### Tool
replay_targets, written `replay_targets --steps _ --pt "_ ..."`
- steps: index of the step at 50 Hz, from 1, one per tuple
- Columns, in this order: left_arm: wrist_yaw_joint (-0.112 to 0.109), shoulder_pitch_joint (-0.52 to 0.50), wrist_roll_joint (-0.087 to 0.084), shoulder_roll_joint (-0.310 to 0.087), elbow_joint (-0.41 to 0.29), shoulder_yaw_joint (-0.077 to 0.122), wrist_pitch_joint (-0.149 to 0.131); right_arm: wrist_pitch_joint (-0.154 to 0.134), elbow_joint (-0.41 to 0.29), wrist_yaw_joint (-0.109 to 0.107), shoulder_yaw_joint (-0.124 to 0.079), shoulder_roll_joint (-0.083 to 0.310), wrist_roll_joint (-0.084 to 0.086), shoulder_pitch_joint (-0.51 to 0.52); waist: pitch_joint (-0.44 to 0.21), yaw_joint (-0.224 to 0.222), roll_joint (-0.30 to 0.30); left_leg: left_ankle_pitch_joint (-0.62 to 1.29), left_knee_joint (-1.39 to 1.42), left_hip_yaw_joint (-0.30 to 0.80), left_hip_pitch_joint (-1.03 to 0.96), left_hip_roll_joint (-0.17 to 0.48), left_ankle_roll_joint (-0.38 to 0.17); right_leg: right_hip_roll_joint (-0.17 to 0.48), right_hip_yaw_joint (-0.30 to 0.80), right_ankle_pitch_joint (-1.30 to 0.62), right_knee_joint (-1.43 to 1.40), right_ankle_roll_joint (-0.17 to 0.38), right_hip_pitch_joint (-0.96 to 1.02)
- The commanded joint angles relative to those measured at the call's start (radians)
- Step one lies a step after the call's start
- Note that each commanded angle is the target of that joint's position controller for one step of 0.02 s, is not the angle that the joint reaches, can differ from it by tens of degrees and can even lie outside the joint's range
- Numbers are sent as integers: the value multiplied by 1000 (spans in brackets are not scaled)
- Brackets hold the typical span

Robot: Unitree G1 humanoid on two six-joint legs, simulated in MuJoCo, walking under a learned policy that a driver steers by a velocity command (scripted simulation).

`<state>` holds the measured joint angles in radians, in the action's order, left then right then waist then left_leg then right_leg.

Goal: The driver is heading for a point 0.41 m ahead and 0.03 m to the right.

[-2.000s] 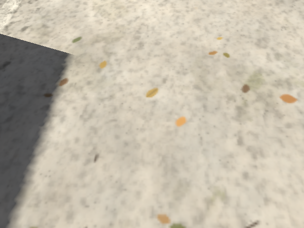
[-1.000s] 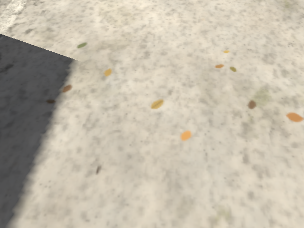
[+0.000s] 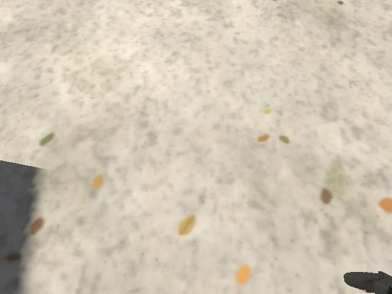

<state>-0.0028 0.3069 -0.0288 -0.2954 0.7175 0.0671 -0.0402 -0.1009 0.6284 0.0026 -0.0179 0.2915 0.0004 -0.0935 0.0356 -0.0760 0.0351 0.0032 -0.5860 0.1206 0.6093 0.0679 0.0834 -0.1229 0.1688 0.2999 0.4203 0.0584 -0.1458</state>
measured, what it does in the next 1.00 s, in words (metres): walks ahead, turning right: left foot, then right foot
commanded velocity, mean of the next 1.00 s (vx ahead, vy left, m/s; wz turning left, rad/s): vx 0.28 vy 0.00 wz -0.33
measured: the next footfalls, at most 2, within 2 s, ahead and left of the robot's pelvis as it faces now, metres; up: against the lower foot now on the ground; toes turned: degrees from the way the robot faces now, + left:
left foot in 0.08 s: +0.22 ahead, +0.15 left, +0.00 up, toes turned -7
right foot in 0.56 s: +0.42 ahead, -0.14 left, +0.00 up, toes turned -18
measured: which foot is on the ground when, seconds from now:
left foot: up 0.00-0.06, down 0.08-0.58, up 0.60-0.88, down 0.90-1.00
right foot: down 0.00-0.06, up 0.08-0.54, down 0.56-1.00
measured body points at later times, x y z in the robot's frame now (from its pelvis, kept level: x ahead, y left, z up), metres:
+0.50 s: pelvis +0.25 +0.03 +0.00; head +0.29 +0.02 +0.45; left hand +0.54 +0.18 -0.08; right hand +0.19 -0.26 -0.12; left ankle +0.18 +0.16 -0.74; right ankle +0.37 -0.15 -0.70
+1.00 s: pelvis +0.37 -0.01 -0.01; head +0.38 +0.00 +0.44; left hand +0.58 +0.18 -0.13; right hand +0.38 -0.29 -0.12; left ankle +0.43 +0.12 -0.74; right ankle +0.38 -0.13 -0.74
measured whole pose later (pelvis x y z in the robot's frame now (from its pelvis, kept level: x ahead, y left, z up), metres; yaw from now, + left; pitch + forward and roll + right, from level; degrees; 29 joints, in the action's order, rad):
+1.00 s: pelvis +0.37 -0.01 -0.01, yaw -19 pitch -1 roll -1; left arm 0.00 0.15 0.02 -0.22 0.82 0.03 0.01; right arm 0.00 0.84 -0.02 -0.02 0.24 -0.03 -0.23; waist 0.01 0.00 -0.01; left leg -0.28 -0.57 0.01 0.28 0.05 0.03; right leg -0.03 0.00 0.19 0.51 0.01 -0.30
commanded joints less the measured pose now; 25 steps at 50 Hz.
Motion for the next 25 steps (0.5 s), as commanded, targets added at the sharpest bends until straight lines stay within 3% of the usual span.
replay_targets --steps 1,2,3,4,5,6,7,8,9,11,13,16,21,23,25 --pt "-7 1 -1 -154 -52 43 -3 -24 -71 4 -52 132 16 5 -67 44 -153 -40 58 -31 -229 -48 -30 232 229 -87 -21 124 -77" --pt "-6 -9 3 -140 -55 40 -1 -28 -57 4 -63 141 16 -53 -77 82 -160 -72 85 -43 -303 -50 -56 224 236 -87 30 104 -81" --pt "-3 -3 9 -98 -59 26 -4 -32 -44 -1 -78 165 7 -142 -122 129 -148 -99 102 -30 -443 -17 -94 180 204 -95 149 67 -116" --pt "3 27 26 -15 -74 -1 -8 -33 -37 -10 -93 221 -9 -280 -259 172 1 -206 118 156 -674 170 -159 106 105 73 453 24 -217" --pt "6 150 -9 16 -114 -15 -22 -18 -2 -1 -113 306 -27 -340 -340 104 358 -498 266 677 -897 374 -320 11 -11 331 770 -26 -552" --pt "-1 126 -24 -97 -86 6 -18 -15 -19 5 -96 210 -12 -309 -262 134 221 -728 317 732 -846 362 -310 89 14 246 904 -43 -664" --pt "-2 24 -14 -147 -97 21 -10 -10 -25 0 -80 155 -6 -267 -150 158 126 -660 316 546 -747 317 -268 121 -12 150 932 -47 -685" --pt "-5 -26 1 -139 -105 23 -4 -5 -26 -1 -70 131 -13 -220 -96 145 55 -486 311 393 -643 267 -244 154 -33 76 908 -52 -646" --pt "-3 -53 9 -128 -115 25 -3 -2 -18 -3 -63 106 -17 -192 -51 131 56 -359 325 284 -572 222 -239 178 -31 29 858 -55 -623" --pt "6 -44 -1 -96 -116 25 7 -8 -1 -8 -58 86 -17 -177 -29 108 101 -239 371 143 -502 179 -230 208 -52 -18 804 -59 -556" --pt "8 -58 2 -67 -121 20 19 -16 21 -7 -64 92 -10 -186 -17 104 87 -154 400 66 -496 181 -247 213 -64 -45 762 -66 -568" --pt "12 -113 8 -47 -137 13 23 -15 53 -8 -76 121 -11 -201 -2 110 48 -42 421 -16 -538 202 -267 221 -59 -123 640 -80 -622" --pt "40 -241 21 2 -160 -8 -1 11 98 -19 -80 153 0 -194 24 136 30 294 379 -201 -507 152 -239 175 -159 -312 299 -71 -465" --pt "53 -279 18 -2 -173 -7 -8 20 124 -20 -83 172 14 -226 6 146 38 356 346 -210 -547 165 -233 153 -179 -324 222 -56 -409" --pt "60 -266 22 -31 -178 5 -10 28 136 -20 -89 191 29 -221 -20 119 58 453 274 -204 -600 180 -220 128 -185 -268 160 -20 -357"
